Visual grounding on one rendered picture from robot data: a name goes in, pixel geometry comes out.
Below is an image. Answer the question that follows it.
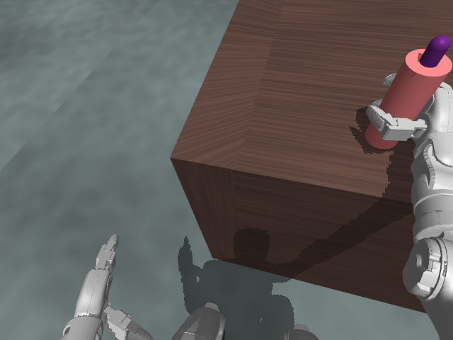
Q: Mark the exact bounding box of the right robot arm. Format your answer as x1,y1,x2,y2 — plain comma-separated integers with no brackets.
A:
403,132,453,340

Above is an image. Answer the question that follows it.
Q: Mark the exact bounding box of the left robot hand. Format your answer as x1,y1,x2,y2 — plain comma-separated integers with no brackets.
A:
74,234,154,340

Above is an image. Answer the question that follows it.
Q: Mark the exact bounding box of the bottle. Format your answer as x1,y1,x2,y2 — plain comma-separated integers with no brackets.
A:
365,35,452,149

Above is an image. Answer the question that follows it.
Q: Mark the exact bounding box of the right robot hand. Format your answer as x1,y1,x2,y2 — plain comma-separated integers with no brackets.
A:
366,73,453,145

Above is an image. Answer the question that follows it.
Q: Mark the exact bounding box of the left robot arm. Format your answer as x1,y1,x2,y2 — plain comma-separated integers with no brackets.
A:
60,316,103,340

